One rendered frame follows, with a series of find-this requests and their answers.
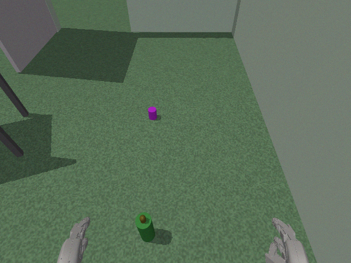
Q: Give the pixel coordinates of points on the right robot hand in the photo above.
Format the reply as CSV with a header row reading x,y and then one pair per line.
x,y
292,250

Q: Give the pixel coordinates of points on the left robot hand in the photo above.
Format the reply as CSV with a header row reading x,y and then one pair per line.
x,y
73,248

